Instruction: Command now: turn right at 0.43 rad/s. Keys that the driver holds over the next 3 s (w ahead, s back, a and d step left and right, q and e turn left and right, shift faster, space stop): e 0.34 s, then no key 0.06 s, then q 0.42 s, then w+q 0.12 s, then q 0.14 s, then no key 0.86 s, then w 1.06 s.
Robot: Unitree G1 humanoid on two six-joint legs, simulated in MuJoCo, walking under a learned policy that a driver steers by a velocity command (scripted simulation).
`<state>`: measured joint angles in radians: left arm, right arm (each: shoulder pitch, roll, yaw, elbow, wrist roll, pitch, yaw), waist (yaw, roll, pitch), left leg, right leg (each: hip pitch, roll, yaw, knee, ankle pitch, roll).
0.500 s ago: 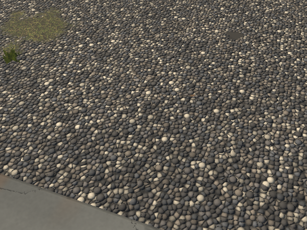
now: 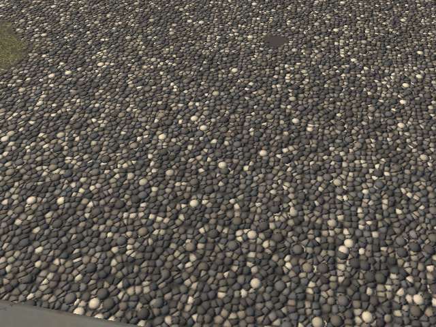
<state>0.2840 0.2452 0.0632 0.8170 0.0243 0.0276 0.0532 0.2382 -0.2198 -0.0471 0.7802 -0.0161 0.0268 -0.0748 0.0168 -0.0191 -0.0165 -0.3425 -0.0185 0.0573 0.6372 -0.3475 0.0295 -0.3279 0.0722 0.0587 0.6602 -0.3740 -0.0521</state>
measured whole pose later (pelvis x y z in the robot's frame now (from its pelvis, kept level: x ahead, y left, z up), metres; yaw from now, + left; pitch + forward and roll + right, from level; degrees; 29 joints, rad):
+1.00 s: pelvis +0.05 -0.02 +0.02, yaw +0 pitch +1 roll -1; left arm 0.22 0.28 0.06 0.67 0.04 0.02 0.00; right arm 0.34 -0.23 -0.06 0.68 -0.02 0.02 -0.01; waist -0.02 -0.04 -0.01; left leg -0.24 -0.07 -0.03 0.45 -0.24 0.08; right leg -0.52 -0.01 0.00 1.04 -0.35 0.01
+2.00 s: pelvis +0.16 -0.06 +0.02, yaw +8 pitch -1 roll +0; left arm 0.27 0.19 0.03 0.86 0.01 0.00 0.03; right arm 0.26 -0.19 -0.02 0.91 -0.01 0.00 -0.03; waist 0.01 0.00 0.01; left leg -0.14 -0.03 -0.04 0.42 -0.27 0.01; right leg -0.20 0.04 -0.02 0.43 -0.22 -0.05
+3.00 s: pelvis +0.59 -0.03 +0.02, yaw +9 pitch +1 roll -2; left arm 0.47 0.18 0.03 1.01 0.01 -0.10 0.00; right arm 0.04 -0.20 -0.02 0.85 -0.03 -0.04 0.04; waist 0.07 0.03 0.05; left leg -0.62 0.08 0.06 0.63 0.01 0.05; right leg 0.09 0.09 -0.08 0.16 -0.27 -0.08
